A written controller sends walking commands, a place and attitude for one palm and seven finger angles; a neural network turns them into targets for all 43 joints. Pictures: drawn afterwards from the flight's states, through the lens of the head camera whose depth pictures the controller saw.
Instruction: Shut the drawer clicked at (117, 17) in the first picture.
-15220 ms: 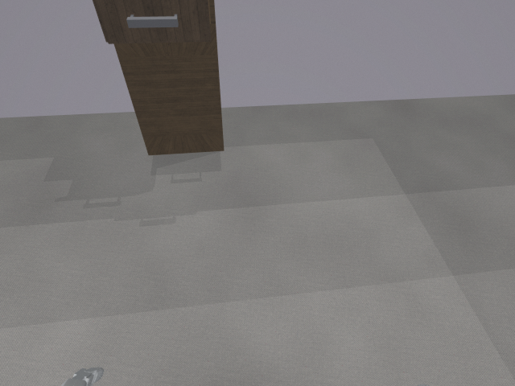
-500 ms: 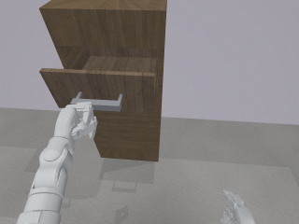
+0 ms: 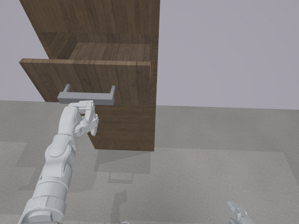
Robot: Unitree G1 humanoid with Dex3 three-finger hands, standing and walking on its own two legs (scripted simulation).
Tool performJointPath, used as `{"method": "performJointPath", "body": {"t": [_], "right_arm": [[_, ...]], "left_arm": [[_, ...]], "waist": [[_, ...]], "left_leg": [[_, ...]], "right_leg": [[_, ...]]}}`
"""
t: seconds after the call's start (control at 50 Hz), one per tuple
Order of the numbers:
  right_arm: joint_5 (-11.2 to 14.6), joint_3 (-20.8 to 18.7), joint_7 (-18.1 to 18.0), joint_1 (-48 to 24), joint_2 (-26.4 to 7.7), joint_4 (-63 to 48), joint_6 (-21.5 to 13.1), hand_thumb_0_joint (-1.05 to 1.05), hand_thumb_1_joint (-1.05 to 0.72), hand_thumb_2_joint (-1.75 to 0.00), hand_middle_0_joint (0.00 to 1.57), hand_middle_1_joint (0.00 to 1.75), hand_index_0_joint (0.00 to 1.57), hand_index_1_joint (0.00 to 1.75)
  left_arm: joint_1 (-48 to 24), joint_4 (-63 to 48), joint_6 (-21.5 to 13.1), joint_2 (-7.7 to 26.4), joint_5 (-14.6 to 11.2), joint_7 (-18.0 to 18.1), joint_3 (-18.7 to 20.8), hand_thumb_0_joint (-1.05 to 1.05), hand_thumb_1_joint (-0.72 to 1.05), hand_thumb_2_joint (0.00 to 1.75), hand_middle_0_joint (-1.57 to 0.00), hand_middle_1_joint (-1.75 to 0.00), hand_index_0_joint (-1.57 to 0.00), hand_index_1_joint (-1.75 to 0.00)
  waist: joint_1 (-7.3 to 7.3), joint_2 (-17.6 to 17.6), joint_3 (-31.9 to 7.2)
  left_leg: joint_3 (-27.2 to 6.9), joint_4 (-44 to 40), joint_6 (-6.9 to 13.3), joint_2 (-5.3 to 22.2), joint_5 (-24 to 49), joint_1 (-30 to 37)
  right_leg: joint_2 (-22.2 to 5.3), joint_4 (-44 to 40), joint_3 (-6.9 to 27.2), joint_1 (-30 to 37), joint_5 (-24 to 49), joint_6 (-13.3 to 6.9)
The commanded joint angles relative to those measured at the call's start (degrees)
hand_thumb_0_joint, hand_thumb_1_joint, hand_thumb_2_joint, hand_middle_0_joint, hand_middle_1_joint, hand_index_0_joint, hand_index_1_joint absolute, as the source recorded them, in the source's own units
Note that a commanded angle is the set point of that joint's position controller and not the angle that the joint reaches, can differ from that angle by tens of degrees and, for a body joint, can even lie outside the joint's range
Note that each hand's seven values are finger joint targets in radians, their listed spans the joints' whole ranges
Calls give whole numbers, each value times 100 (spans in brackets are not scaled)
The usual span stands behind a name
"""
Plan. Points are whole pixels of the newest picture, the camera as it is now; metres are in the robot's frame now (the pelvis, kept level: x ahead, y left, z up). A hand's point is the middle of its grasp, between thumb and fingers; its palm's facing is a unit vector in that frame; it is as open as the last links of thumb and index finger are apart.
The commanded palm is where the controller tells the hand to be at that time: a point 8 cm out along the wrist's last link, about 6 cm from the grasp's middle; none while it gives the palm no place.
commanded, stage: bring the fist close to the handle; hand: left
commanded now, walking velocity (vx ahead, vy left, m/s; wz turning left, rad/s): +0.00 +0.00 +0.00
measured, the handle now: (88, 93) +0.49 +0.21 +0.06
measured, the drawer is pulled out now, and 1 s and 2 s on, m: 0.17 0.16 0.04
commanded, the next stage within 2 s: push the drawer shut in 0.62 s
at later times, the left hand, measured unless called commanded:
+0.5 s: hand (96, 116) +0.39 +0.17 +0.06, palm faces -0.03 -1.00 -0.02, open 3.3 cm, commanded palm +0.37 +0.22 +0.06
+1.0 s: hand (99, 111) +0.42 +0.17 +0.05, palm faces -0.03 -1.00 -0.03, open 3.2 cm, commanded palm +0.40 +0.22 +0.06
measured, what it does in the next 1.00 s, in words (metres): stands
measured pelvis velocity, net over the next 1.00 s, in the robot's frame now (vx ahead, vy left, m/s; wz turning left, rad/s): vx -0.02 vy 0.01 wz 0.00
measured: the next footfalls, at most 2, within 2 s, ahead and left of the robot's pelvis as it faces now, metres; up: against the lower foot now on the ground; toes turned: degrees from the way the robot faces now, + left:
none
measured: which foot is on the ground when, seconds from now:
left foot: down 0.00-1.00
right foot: down 0.00-1.00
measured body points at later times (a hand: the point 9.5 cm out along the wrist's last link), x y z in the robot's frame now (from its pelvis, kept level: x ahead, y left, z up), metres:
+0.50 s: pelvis -0.01 +0.01 -0.02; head +0.04 +0.01 +0.43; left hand +0.39 +0.22 +0.06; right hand +0.07 -0.25 -0.13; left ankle +0.05 +0.10 -0.72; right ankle -0.02 -0.08 -0.72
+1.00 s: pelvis -0.02 +0.01 -0.03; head +0.05 +0.01 +0.42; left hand +0.41 +0.22 +0.06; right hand +0.08 -0.25 -0.14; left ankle +0.05 +0.10 -0.72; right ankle -0.02 -0.08 -0.72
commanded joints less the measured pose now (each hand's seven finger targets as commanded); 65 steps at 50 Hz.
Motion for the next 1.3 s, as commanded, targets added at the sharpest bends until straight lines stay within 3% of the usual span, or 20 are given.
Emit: {"method": "performJointPath", "body": {"t": [0.0, 0.04, 0.06, 0.12, 0.16, 0.2, 0.28, 0.42, 0.48, 0.56, 0.6, 0.66, 0.68, 0.76, 0.84, 0.98, 1.12, 1.14, 1.18, 1.28], "right_arm": [[10, -301, -37, -12, -776, -692, -226, 0, -90, -90, 20, 30, 20, 30], [-10, -306, -12, 40, -775, -686, -196, 0, -90, -90, 20, 30, 20, 30], [-26, -307, -5, 85, -796, -686, -173, 0, -90, -90, 20, 30, 20, 30], [-16, -299, 23, 133, -763, -598, -115, 0, -90, -90, 20, 30, 20, 30], [-17, -316, 28, 210, -805, -586, -70, 0, -90, -90, 20, 30, 20, 30], [-18, -328, 39, 246, -817, -595, -35, 0, -90, -90, 20, 30, 20, 30], [-29, -345, 30, 314, -849, -724, 35, 0, -90, -90, 20, 30, 20, 30], [17, -331, 57, 357, -792, -765, 89, 0, -90, -90, 20, 30, 20, 30], [32, -336, 52, 387, -830, -774, 128, 0, -90, -90, 20, 30, 20, 30], [24, -361, 41, 417, -870, -838, 154, 0, -90, -90, 20, 30, 20, 30], [32, -341, 65, 346, -790, -877, 139, 0, -90, -90, 20, 30, 20, 30], [27, -332, 47, 350, -818, -824, 149, 0, -90, -90, 20, 30, 20, 30], [38, -319, 50, 291, -774, -856, 143, 0, -90, -90, 20, 30, 20, 30], [49, -291, -14, 329, -835, -681, 166, 0, -90, -90, 20, 30, 20, 30], [32, -277, -39, 360, -826, -591, 131, 0, -90, -90, 20, 30, 20, 30], [-21, -305, -24, 624, -856, -434, 141, 0, -90, -90, 20, 30, 20, 30], [-27, -264, 3, 776, -865, -362, 228, 0, -90, -90, 20, 30, 20, 30], [-34, -274, 1, 832, -884, -341, 239, 0, -90, -90, 20, 30, 20, 30], [-54, -286, 15, 911, -869, -334, 242, 0, -90, -90, 20, 30, 20, 30], [-88, -288, 36, 1076, -920, -316, 313, 0, -90, -90, 20, 30, 20, 30]], "left_arm": [[-2366, -1045, -633, 1032, -103, 91, 441, 0, 90, 90, -140, -160, -140, -160], [-2293, -985, -800, 1167, -87, 128, 597, 0, 90, 90, -140, -160, -140, -160], [-2240, -925, -871, 1251, -58, 159, 651, 0, 90, 90, -140, -160, -140, -160], [-2685, -511, -994, 995, 27, 120, 353, 0, 90, 90, -140, -160, -140, -160], [-2790, -152, -1023, 969, 50, 88, 318, 0, 90, 90, -140, -160, -140, -160], [-2874, 52, -1042, 998, 47, 47, 350, 0, 90, 90, -140, -160, -140, -160], [-2915, -285, -1092, 1496, -47, 12, 773, 0, 90, 90, -140, -160, -140, -160], [-2749, -196, -1068, 1061, -59, 13, 442, 0, 90, 90, -140, -160, -140, -160], [-2719, -45, -957, 1124, -58, -22, 444, 0, 90, 90, -140, -160, -140, -160], [-2568, -274, -936, 1404, -100, -18, 710, 0, 90, 90, -140, -160, -140, -160], [-2690, -609, -1004, 1175, -101, 14, 523, 0, 90, 90, -140, -160, -140, -160], [-2778, -526, -1076, 1331, -80, 88, 629, 0, 90, 90, -140, -160, -140, -160], [-2738, -459, -1066, 1071, -43, 83, 392, 0, 90, 90, -140, -160, -140, -160], [-3735, -57, -1041, 1224, 51, 123, 317, 0, 90, 90, -140, -160, -140, -160], [-4337, 318, -1047, 1125, 63, 152, 245, 0, 90, 90, -140, -160, -140, -160], [-4964, 909, -1165, 1395, 127, 199, 520, 0, 90, 90, -140, -160, -140, -160], [-5433, 1632, -1252, 1678, 197, 93, 676, 0, 90, 90, -140, -160, -140, -160], [-5506, 1680, -1265, 1762, 213, 83, 729, 0, 90, 90, -140, -160, -140, -160], [-5657, 1683, -1311, 1719, 249, 62, 682, 0, 90, 90, -140, -160, -140, -160], [-5722, 2032, -1281, 2084, 270, 36, 977, 0, 90, 90, -140, -160, -140, -160]], "waist": [[-77, -193, -1772], [2, 40, -1974], [-8, -153, -2048], [-184, 209, -1801], [-246, -123, -1704], [-221, -4, -1817], [-46, 158, -2566], [-150, 154, -2016], [-187, -15, -1869], [-73, -121, -2173], [-96, 265, -2269], [-151, 12, -1991], [-186, 146, -1895], [-448, 38, -1546], [-476, 317, -1961], [-509, 146, -2576], [-605, 170, -2116], [-622, 100, -2187], [-630, 451, -2442], [-654, 194, -2550]], "left_leg": [[-481, -103, 34, -68, 972, 1385], [-480, -31, 6, -63, 1081, 1378], [-489, 33, 29, -48, 1153, 1320], [-524, 167, -4, -24, 902, 1178], [-547, 264, 28, -15, 727, 951], [-551, 326, 6, -22, 615, 853], [-556, 381, 2, -23, 880, 998], [-552, 364, 14, 13, 755, 890], [-549, 355, 35, 10, 589, 719], [-531, 372, 42, -4, 700, 746], [-549, 363, 16, 4, 800, 1011], [-563, 375, 35, 9, 573, 787], [-559, 353, 29, 6, 497, 798], [-642, 371, 48, 27, -3, 631], [-753, 404, 3, 43, -32, 915], [-753, 621, 20, 39, 488, 920], [-685, 721, 52, 17, 211, 341], [-705, 738, 56, 26, 228, 354], [-718, 794, 50, 32, 428, 576], [-691, 869, 76, 43, 414, 243]], "right_leg": [[-82, -442, 397, -401, 1872, 264], [-77, -315, 394, -365, 1942, 230], [-52, -241, 381, -374, 1995, 245], [-49, -123, 357, -896, 1676, 225], [-21, -72, 344, -1085, 1477, 239], [-38, -1, 357, -1155, 1373, 223], [-28, 93, 423, -752, 1637, 212], [42, 60, 344, -1083, 1490, 207], [41, 20, 354, -1127, 1354, 216], [43, 37, 392, -848, 1482, 212], [41, 69, 355, -966, 1508, 200], [60, 35, 376, -1035, 1305, 210], [52, 28, 366, -1141, 1225, 208], [45, -42, 381, -1550, 676, 228], [31, 19, 339, -1736, 523, 196], [43, 213, 347, -1612, 1018, 218], [50, 188, 453, -1729, 859, 224], [56, 209, 444, -1741, 860, 219], [68, 286, 427, -1851, 961, 200], [85, 309, 471, -1708, 1002, 235]]}}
